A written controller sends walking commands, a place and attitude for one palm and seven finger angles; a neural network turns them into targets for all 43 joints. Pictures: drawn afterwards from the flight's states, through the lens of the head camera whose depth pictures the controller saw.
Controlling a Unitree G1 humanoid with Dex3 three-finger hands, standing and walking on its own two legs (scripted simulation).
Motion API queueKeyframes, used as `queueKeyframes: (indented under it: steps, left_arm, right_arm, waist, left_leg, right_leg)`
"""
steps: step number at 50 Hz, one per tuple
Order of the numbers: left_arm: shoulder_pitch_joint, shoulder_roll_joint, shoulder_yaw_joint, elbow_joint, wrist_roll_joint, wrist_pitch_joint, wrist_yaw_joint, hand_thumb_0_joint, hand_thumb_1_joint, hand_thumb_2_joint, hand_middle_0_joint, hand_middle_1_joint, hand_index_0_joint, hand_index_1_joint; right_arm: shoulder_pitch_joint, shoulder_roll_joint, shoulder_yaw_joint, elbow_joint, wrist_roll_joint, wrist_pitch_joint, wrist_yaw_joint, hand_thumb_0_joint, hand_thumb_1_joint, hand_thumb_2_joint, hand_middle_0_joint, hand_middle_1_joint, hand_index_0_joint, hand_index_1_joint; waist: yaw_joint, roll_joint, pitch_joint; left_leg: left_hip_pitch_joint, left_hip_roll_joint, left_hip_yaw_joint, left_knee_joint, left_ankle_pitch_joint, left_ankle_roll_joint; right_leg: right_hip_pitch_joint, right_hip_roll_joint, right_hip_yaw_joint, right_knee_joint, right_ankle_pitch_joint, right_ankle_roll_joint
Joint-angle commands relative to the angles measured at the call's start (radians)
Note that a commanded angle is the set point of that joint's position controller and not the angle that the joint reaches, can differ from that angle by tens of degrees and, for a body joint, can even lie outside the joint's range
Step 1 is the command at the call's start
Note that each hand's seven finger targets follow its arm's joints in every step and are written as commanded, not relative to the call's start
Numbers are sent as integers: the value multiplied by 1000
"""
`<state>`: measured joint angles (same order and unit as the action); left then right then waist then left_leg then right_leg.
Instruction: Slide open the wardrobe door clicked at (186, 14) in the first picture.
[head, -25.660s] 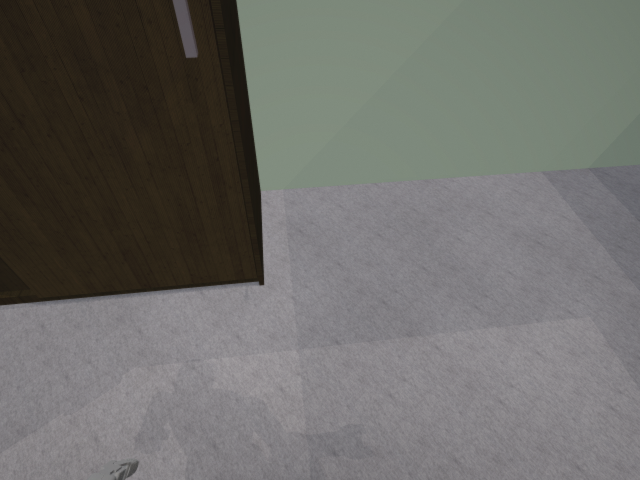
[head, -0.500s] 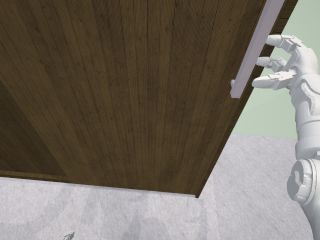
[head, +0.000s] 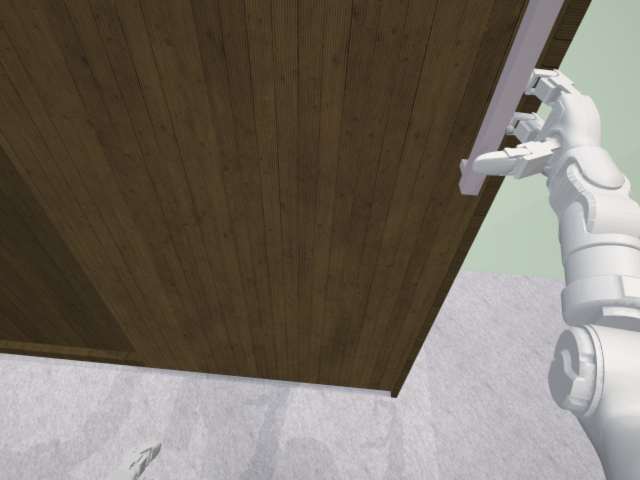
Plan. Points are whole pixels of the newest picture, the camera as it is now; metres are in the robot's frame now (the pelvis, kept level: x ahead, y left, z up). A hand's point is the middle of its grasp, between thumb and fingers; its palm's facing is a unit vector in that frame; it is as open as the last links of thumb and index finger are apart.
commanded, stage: slide the fingers in behind the handle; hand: right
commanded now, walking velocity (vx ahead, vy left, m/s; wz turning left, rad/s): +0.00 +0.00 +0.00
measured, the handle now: (502, 88) +0.51 -0.15 +0.27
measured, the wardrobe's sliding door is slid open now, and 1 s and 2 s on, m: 0.00 0.00 0.00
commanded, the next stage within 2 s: grip the handle and tug to test in 1.14 s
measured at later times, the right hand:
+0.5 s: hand (494, 129) +0.47 -0.14 +0.24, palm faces -0.02 +1.00 +0.01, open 13.9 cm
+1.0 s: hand (489, 126) +0.47 -0.13 +0.24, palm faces +0.00 +1.00 +0.01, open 13.8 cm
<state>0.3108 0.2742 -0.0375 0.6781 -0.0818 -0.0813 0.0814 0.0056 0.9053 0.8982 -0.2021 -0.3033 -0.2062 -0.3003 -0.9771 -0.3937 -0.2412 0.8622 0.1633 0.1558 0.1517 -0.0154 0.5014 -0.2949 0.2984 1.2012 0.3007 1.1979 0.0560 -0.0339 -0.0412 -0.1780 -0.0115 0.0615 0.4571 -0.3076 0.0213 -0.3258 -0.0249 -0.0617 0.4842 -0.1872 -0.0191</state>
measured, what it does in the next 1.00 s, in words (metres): stands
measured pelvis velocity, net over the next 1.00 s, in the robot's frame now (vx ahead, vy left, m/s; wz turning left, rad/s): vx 0.01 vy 0.00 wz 0.01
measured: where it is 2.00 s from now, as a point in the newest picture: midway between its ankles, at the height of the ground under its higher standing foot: outside the picture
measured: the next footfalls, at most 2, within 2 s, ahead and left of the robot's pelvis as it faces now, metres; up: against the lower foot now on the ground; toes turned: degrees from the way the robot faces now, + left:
none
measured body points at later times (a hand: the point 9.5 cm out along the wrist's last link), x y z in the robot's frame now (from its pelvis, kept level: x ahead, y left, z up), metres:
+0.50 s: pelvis +0.00 +0.01 +0.00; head +0.01 +0.02 +0.45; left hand +0.08 +0.27 -0.12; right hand +0.46 -0.19 +0.24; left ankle -0.04 +0.10 -0.74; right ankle +0.04 -0.11 -0.74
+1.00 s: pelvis +0.01 +0.00 +0.00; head +0.00 +0.02 +0.45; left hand +0.10 +0.26 -0.11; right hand +0.46 -0.19 +0.25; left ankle -0.04 +0.10 -0.74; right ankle +0.04 -0.11 -0.74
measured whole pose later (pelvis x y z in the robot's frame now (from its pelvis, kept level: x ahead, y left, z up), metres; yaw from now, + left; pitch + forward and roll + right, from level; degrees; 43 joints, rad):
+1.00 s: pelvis +0.01 +0.00 +0.00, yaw +1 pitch +2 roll +0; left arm 0.31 0.26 -0.03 0.67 -0.08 -0.05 0.07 0.01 0.91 0.90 -0.20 -0.30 -0.21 -0.30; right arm -0.97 -0.35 -0.25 0.86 0.15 0.17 0.11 -0.01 0.50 -0.30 0.34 1.22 0.33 1.21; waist 0.06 -0.03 -0.06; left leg -0.17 -0.02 0.05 0.45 -0.31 0.03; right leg -0.31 -0.03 -0.07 0.47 -0.19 -0.01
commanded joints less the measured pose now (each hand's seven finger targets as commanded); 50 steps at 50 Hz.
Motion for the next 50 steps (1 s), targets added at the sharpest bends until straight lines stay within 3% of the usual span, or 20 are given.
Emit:
queueKeyframes:
  steps: [1, 2, 3, 12, 13, 16, 19, 21, 22, 24, 27, 28, 32, 33, 35, 37, 42, 43, 46, 50]
  left_arm:
    - [3, 145, 54, -91, 4, -39, 11, 0, 900, 900, -200, -300, -200, -300]
    - [15, 149, 59, -89, 6, -36, 11, 0, 900, 900, -200, -300, -200, -300]
    - [4, 147, 55, -95, 5, -36, 10, 0, 900, 900, -200, -300, -200, -300]
    - [32, 147, 64, -91, 9, -37, 7, 0, 900, 900, -200, -300, -200, -300]
    - [26, 148, 63, -90, 7, -39, 6, 0, 900, 900, -200, -300, -200, -300]
    - [22, 142, 63, -90, 4, -42, 4, 0, 900, 900, -200, -300, -200, -300]
    - [16, 143, 65, -90, 3, -42, 3, 0, 900, 900, -200, -300, -200, -300]
    - [14, 141, 63, -89, 3, -45, 2, 0, 900, 900, -200, -300, -200, -300]
    - [20, 141, 67, -89, 4, -47, 4, 0, 900, 900, -200, -300, -200, -300]
    - [13, 144, 64, -90, 6, -47, 2, 0, 900, 900, -200, -300, -200, -300]
    - [12, 138, 63, -91, 7, -49, 0, 0, 900, 900, -200, -300, -200, -300]
    - [4, 138, 63, -93, 7, -50, -2, 0, 900, 900, -200, -300, -200, -300]
    - [-1, 136, 63, -99, 7, -47, -2, 0, 900, 900, -200, -300, -200, -300]
    - [-17, 135, 62, -103, 5, -47, -4, 0, 900, 900, -200, -300, -200, -300]
    - [-22, 129, 60, -101, 3, -43, -3, 0, 900, 900, -200, -300, -200, -300]
    - [-13, 134, 60, -99, 8, -36, -2, 0, 900, 900, -200, -300, -200, -300]
    - [-13, 134, 57, -105, 13, -14, 3, 0, 900, 900, -200, -300, -200, -300]
    - [-20, 134, 56, -107, 13, -13, 4, 0, 900, 900, -200, -300, -200, -300]
    - [-23, 125, 55, -116, 10, -9, 1, 0, 900, 900, -200, -300, -200, -300]
    - [-37, 126, 59, -129, 6, -7, 1, 0, 900, 900, -200, -300, -200, -300]
  right_arm:
    - [-591, -193, -15, -152, 5, -51, -2, 0, 500, -300, 300, 1200, 300, 1200]
    - [-567, -222, -40, -123, 3, -53, -8, 0, 500, -300, 300, 1200, 300, 1200]
    - [-571, -212, -32, -130, 3, -49, -5, 0, 500, -300, 300, 1200, 300, 1200]
    - [-582, -194, -23, -116, 8, -88, -5, 0, 500, -300, 300, 1200, 300, 1200]
    - [-594, -214, -39, -139, 6, -90, -3, 0, 500, -300, 300, 1200, 300, 1200]
    - [-611, -169, -1, -165, 7, -86, 5, 0, 500, -300, 300, 1200, 300, 1200]
    - [-574, -177, -13, -183, 12, -77, 2, 0, 500, -300, 300, 1200, 300, 1200]
    - [-593, -124, 25, -182, 22, -65, 6, 0, 500, -300, 300, 1200, 300, 1200]
    - [-571, -152, -1, -178, 27, -67, 0, 0, 500, -300, 300, 1200, 300, 1200]
    - [-595, -193, -36, -212, 22, -68, -10, 0, 500, -300, 300, 1200, 300, 1200]
    - [-595, -154, -2, -217, 18, -75, -22, 0, 500, -300, 300, 1200, 300, 1200]
    - [-593, -174, -25, -241, 13, -76, -26, 0, 500, -300, 300, 1200, 300, 1200]
    - [-570, -132, 5, -250, 20, -72, -26, 0, 500, -300, 300, 1200, 300, 1200]
    - [-569, -141, -6, -275, 19, -69, -27, 0, 500, -300, 300, 1200, 300, 1200]
    - [-563, -128, -1, -262, 18, -59, -33, 0, 500, -300, 300, 1200, 300, 1200]
    - [-534, -166, -34, -233, 20, -51, -42, 0, 500, -300, 300, 1200, 300, 1200]
    - [-518, -227, -77, -182, -7, -37, -61, 0, 500, -300, 300, 1200, 300, 1200]
    - [-544, -244, -87, -203, -15, -42, -63, 0, 500, -300, 300, 1200, 300, 1200]
    - [-526, -190, -47, -213, -16, -46, -55, 0, 500, -300, 300, 1200, 300, 1200]
    - [-512, -171, -38, -271, 3, -54, -38, 0, 500, -300, 300, 1200, 300, 1200]
  waist:
    - [22, 5, -267]
    - [21, 57, -267]
    - [11, 24, -274]
    - [24, 72, -278]
    - [16, 59, -292]
    - [21, 9, -298]
    - [15, 25, -305]
    - [27, 41, -275]
    - [21, 66, -275]
    - [8, 47, -311]
    - [18, 37, -303]
    - [7, 21, -316]
    - [13, 58, -322]
    - [2, 21, -326]
    - [4, 21, -309]
    - [-2, 75, -296]
    - [-10, 102, -283]
    - [-12, 72, -293]
    - [-10, 39, -296]
    - [-11, 46, -320]
  left_leg:
    - [-147, -7, -37, -82, 256, -1]
    - [-125, -8, -34, -87, 262, -4]
    - [-117, -3, -43, -82, 276, -4]
    - [-100, -5, -42, -79, 317, -11]
    - [-94, -5, -47, -74, 334, -8]
    - [-112, -6, -45, -70, 338, -5]
    - [-103, -8, -45, -71, 351, -6]
    - [-125, -10, -41, -76, 327, -9]
    - [-107, -9, -38, -80, 325, -9]
    - [-89, -9, -43, -70, 348, -6]
    - [-97, -9, -38, -71, 342, -7]
    - [-97, -9, -43, -69, 351, -5]
    - [-80, -10, -34, -65, 371, -5]
    - [-88, -10, -41, -63, 378, -3]
    - [-102, -12, -37, -64, 363, -2]
    - [-72, -10, -37, -72, 367, -6]
    - [-39, -1, -43, -73, 382, -12]
    - [-40, 1, -50, -70, 398, -11]
    - [-47, -2, -46, -67, 400, -6]
    - [-31, -6, -44, -65, 432, -4]
  right_leg:
    - [305, 7, 83, -24, 137, -33]
    - [287, 8, 82, -21, 142, -38]
    - [277, 13, 74, -22, 141, -38]
    - [262, 16, 63, -10, 159, -46]
    - [270, 17, 66, -11, 171, -45]
    - [294, 18, 66, -6, 179, -41]
    - [299, 16, 65, -3, 192, -43]
    - [289, 18, 66, -6, 166, -43]
    - [281, 16, 64, -4, 170, -47]
    - [291, 19, 68, -10, 186, -44]
    - [297, 18, 66, -3, 194, -45]
    - [308, 17, 67, -4, 202, -44]
    - [312, 17, 67, -3, 221, -44]
    - [326, 16, 66, -3, 228, -43]
    - [331, 14, 68, -5, 221, -39]
    - [291, 17, 63, -8, 212, -45]
    - [245, 20, 53, -19, 203, -47]
    - [251, 21, 51, -18, 210, -47]
    - [269, 21, 52, -17, 219, -41]
    - [303, 18, 51, -16, 252, -43]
